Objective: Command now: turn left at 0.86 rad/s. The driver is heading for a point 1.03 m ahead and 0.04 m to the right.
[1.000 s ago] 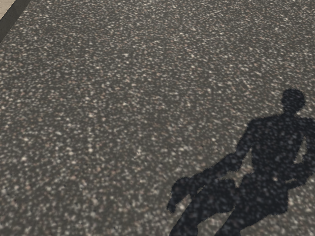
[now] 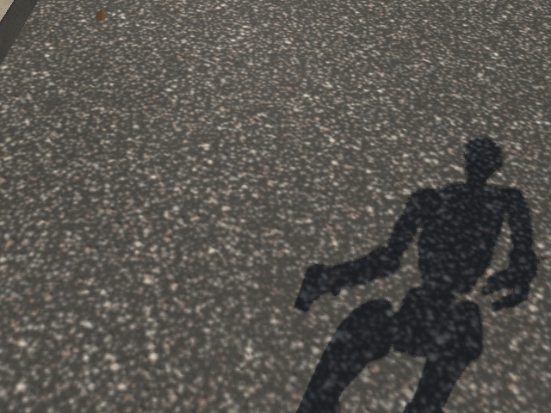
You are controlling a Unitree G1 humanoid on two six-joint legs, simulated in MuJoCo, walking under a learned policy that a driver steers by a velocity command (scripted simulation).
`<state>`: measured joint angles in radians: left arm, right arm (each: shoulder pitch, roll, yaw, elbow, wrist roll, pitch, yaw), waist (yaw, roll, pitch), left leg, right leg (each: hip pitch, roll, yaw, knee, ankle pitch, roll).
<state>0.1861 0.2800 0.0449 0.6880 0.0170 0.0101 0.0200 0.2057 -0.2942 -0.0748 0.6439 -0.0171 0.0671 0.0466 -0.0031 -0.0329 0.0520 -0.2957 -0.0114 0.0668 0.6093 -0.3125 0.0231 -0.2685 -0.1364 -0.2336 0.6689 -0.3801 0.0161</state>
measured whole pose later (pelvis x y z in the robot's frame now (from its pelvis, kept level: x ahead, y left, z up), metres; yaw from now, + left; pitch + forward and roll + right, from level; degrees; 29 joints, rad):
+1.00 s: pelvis +0.31 +0.08 +0.01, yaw -3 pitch +4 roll +2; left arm 0.44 0.30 0.08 0.87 -0.01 -0.05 -0.01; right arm 0.06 -0.27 -0.01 0.61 -0.06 -0.07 -0.02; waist 0.10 -0.01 0.00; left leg -0.38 -0.03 0.00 0.56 -0.25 0.00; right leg -0.27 0.08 0.15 1.08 -0.40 -0.10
